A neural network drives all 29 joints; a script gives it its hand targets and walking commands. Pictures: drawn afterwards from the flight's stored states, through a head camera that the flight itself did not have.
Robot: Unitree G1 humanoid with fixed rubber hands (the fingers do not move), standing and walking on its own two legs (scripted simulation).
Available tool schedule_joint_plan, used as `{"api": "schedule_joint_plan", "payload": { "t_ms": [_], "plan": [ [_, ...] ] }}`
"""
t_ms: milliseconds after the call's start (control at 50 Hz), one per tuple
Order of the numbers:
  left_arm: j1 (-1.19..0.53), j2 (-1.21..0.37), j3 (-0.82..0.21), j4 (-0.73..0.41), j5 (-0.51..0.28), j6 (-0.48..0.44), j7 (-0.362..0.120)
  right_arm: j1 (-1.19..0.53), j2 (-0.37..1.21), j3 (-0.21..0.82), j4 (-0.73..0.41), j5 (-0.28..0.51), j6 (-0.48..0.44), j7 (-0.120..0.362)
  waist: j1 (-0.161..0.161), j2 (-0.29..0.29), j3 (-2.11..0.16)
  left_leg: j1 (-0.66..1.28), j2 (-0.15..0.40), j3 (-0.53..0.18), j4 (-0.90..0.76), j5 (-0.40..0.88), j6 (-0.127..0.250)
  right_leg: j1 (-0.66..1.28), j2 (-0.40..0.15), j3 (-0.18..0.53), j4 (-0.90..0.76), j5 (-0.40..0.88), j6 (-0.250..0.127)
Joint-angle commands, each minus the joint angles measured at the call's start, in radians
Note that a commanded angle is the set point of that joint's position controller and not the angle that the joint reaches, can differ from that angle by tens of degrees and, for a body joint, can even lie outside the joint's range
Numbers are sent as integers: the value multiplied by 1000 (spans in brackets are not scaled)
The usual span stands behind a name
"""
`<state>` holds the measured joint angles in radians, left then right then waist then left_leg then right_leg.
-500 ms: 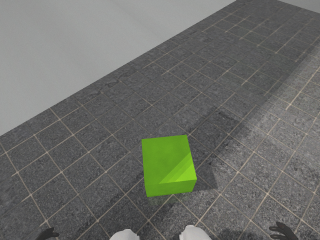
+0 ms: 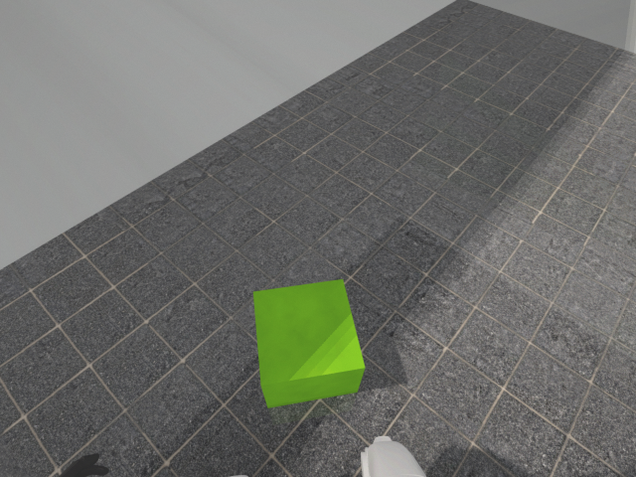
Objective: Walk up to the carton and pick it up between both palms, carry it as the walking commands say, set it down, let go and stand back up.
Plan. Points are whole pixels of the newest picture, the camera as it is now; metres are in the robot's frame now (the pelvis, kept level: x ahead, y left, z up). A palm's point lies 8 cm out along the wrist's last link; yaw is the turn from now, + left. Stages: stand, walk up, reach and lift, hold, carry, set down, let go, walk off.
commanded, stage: walk up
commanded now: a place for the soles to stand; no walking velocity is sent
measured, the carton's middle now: (305, 342) +0.55 +0.04 -0.64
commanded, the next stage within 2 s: none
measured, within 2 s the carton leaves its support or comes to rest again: neither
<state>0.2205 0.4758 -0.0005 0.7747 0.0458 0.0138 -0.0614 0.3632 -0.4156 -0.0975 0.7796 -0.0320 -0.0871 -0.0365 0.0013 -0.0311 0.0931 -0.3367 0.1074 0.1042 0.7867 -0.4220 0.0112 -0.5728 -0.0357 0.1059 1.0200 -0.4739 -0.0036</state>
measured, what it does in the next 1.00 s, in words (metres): steps on the spot: right foot, then left foot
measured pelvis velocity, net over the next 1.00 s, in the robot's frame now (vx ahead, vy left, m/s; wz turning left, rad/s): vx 0.05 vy -0.01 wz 0.03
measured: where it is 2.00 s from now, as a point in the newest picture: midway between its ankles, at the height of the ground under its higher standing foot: outside the picture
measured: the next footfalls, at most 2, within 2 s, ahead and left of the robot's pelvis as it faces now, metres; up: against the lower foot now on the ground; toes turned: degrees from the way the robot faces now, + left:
right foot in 0.06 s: +0.14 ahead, -0.16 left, +0.00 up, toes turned +7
left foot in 0.30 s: +0.11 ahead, +0.13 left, +0.00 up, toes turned +7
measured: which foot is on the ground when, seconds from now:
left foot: down 0.00-0.06, up 0.08-0.28, down 0.30-1.00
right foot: up 0.00-0.04, down 0.06-1.00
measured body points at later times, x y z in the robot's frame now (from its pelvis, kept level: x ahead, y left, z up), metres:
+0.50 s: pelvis +0.05 -0.02 -0.01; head +0.08 -0.02 +0.44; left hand +0.16 +0.30 -0.11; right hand +0.12 -0.36 -0.10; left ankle +0.07 +0.12 -0.70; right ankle +0.10 -0.17 -0.71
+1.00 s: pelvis +0.05 -0.01 -0.01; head +0.07 +0.00 +0.44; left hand +0.18 +0.30 -0.11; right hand +0.14 -0.35 -0.10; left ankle +0.07 +0.13 -0.71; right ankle +0.10 -0.17 -0.70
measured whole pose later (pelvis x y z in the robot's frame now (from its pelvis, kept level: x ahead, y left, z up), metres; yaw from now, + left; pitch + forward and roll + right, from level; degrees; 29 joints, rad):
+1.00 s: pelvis +0.05 -0.01 -0.01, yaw +1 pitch -2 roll +1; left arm 0.14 0.42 0.00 0.78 0.04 0.02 -0.02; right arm 0.30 -0.45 -0.07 0.79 -0.03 -0.06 -0.03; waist 0.00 -0.03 0.08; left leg -0.42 0.04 0.03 0.89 -0.43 0.00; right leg -0.45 -0.06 0.07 0.90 -0.42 0.01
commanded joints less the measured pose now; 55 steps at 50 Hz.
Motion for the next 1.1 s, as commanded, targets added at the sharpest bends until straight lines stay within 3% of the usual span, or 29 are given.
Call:
{"api": "schedule_joint_plan", "payload": {
  "t_ms": [0, 20, 40, 60, 80, 120, 160, 200, 240, 260, 280, 300, 340, 380, 440, 480, 520, 540, 580, 660, 700, 760, 800, 840, 860, 900, 980, 1000, 1080],
  "plan": [
    [82, 159, 134, -33, -4, -50, 1, -54, -297, -49, -64, 10, -13, 2, 49, 141, -119, -157, 122, -117, -128, 251, 123, 336, 49, -182, -329, 118, -33],
    [164, 181, 146, -6, -4, -58, 16, -5, -239, -30, -50, 6, 0, 5, 76, 20, -176, -234, 69, -54, 88, 198, 102, 484, 56, -130, -385, 87, -47],
    [226, 284, 160, -16, 10, -65, 33, 2, -159, -8, -88, 16, 7, 5, 101, -254, -179, -409, -51, -14, 362, -8, 50, 508, -171, 283, -544, -4, -129],
    [160, 339, 151, -45, -8, -64, 42, -59, -181, -4, -102, 34, 20, -7, 94, -245, -151, -458, -128, -139, 428, -225, 35, 390, -330, 659, -706, -115, -261],
    [108, 321, 145, -41, -16, -52, 43, -100, -274, -28, -75, 41, 24, -15, 92, -83, -86, -377, -117, -222, 495, -230, 41, 262, -304, 616, -733, -250, -292],
    [10, 285, 131, -68, -8, -43, 58, 51, -266, -31, -29, 34, 21, -5, 16, -149, -60, -337, -37, -163, 390, -147, 28, 232, -234, 412, -624, -306, -252],
    [-28, 254, 124, -73, -2, -33, 58, 91, -239, -35, 13, 32, 24, 9, 2, -224, -36, -206, -45, -117, 263, -152, 23, 101, -179, 291, -591, -283, -224],
    [-46, 243, 120, -78, -3, -30, 57, 105, -231, -40, 28, 27, 23, 11, 1, -220, -66, -83, -72, -79, 158, -132, 27, 51, -189, 257, -572, -248, -236],
    [-81, 206, 111, -61, -21, -21, 54, 163, -204, -38, 61, 25, 11, 7, -52, -142, -107, 113, -112, -47, -66, 56, 38, -27, -143, 139, -439, -177, -175],
    [-58, 149, 94, -62, -33, -18, 58, 166, -236, -43, 56, 12, 2, 1, -59, -20, -121, 129, -80, -160, -180, -19, 58, -36, -108, 87, -274, -112, -133],
    [-52, 92, 79, -70, -39, -14, 57, 109, -321, -53, 19, -6, -9, -5, -40, 180, -109, 96, 126, -549, -357, -170, 119, -103, -16, -24, -33, -96, -46],
    [-70, 139, 96, -66, -37, -13, 63, 5, -383, -60, -27, 2, -10, -9, -24, 161, -69, 6, 240, -674, -403, -211, 205, -82, -7, -53, -18, -97, -20],
    [-50, 159, 105, -46, -38, -21, 58, -80, -344, -37, -38, 9, -12, -12, 9, 85, -34, -104, 191, -551, -270, 62, 228, 68, -7, -66, -88, -64, -25],
    [25, 165, 115, -15, -29, -43, 60, -94, -280, -14, -45, 25, -1, -5, 45, 68, -104, -193, 78, -345, -129, 172, 130, 262, -30, -45, -297, 116, -64],
    [-63, 231, 118, -30, -25, -48, 58, -28, -232, -9, -20, 39, 12, -2, -12, -128, -112, -145, -102, -112, 88, 38, 48, 184, -206, 287, -472, 28, -197],
    [-125, 190, 96, -48, -35, -40, 59, 27, -231, -14, 11, 36, 1, 1, -46, -73, -137, -11, -67, -157, -41, 141, 63, 116, -134, 126, -346, 203, -144],
    [-91, 134, 83, -45, -41, -35, 63, 0, -285, -20, -3, 28, -14, 0, -10, 54, -187, 43, 95, -408, -141, 331, 150, 100, -32, -50, -107, 329, -57],
    [-79, 146, 90, -41, -38, -33, 66, -19, -302, -23, -22, 33, -15, -2, -5, 42, -166, 24, 140, -462, -126, 424, 193, 115, -22, -76, -93, 273, -40],
    [-60, 160, 95, -32, -41, -43, 69, -60, -298, -15, -26, 40, -12, -7, 14, 52, -171, -22, 106, -402, -42, 540, 181, 202, -48, -37, -181, 346, -53],
    [-96, 207, 105, -27, -37, -42, 67, -52, -233, -7, -24, 43, 2, -10, -10, -64, -158, -103, -54, -152, 62, 303, 64, 256, -161, 119, -323, 429, -161],
    [-151, 192, 94, -37, -36, -34, 64, -7, -244, -14, -4, 38, 2, -7, -31, -62, -166, -52, -42, -195, -11, 226, 84, 189, -133, 75, -278, 335, -145],
    [-129, 134, 85, -31, -35, -19, 64, -66, -311, -24, -18, 21, -4, -4, 5, 92, -126, -76, 119, -473, -191, 177, 186, 143, -13, -87, -131, 111, -52],
    [-112, 153, 92, -19, -30, -23, 61, -104, -313, -17, -20, 25, 0, -6, 20, 66, -102, -161, 115, -452, -177, 148, 176, 220, -25, -72, -221, 92, -55],
    [-107, 176, 99, -14, -17, -32, 60, -119, -271, -5, -27, 29, 7, -4, 21, -28, -79, -263, 18, -336, -105, 70, 112, 265, -80, 47, -368, 39, -96],
    [-128, 190, 109, -15, -21, -33, 58, -104, -258, -6, -21, 28, 12, 0, 5, -42, -72, -244, -41, -219, -68, 32, 75, 242, -117, 109, -430, -42, -119],
    [-162, 191, 99, -25, -24, -27, 54, -62, -256, -14, -6, 24, 13, -1, -20, -58, -66, -164, -73, -185, -54, -50, 69, 163, -145, 130, -444, -85, -139],
    [-135, 143, 90, -24, -21, -16, 54, -54, -315, -24, -5, 12, 1, 5, -1, 82, -91, -108, 105, -535, -266, -61, 169, 127, -8, -88, -165, -42, -49],
    [-111, 146, 99, -23, -27, -17, 54, -72, -334, -24, -16, 11, 2, 2, 13, 90, -84, -147, 128, -546, -262, -28, 185, 165, -6, -92, -190, -37, -46],
    [-91, 205, 117, -10, -20, -36, 56, -93, -248, -3, -21, 30, 8, 0, 18, -67, -87, -250, -66, -219, -20, 150, 61, 309, -138, 125, -440, 79, -127]
  ]
}}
